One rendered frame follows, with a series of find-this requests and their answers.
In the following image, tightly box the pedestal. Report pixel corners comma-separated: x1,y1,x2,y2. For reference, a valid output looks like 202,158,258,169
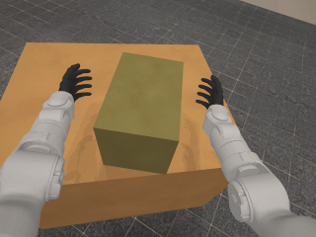
0,42,237,229

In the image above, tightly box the robot right upper arm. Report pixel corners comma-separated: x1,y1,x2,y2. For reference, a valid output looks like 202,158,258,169
227,172,316,237

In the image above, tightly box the carton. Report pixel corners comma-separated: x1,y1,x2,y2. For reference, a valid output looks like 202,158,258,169
93,52,184,175

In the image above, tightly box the robot left hand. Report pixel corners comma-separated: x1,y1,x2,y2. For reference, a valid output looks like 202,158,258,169
58,63,93,103

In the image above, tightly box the left robot forearm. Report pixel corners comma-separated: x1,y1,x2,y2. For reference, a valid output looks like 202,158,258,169
0,91,75,187

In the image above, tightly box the robot left upper arm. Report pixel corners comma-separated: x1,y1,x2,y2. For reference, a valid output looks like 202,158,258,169
0,149,65,237

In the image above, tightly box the robot right hand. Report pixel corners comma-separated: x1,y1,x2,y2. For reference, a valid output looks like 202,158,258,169
196,75,224,110

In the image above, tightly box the right robot forearm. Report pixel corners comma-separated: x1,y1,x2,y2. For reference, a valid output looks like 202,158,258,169
202,104,290,208

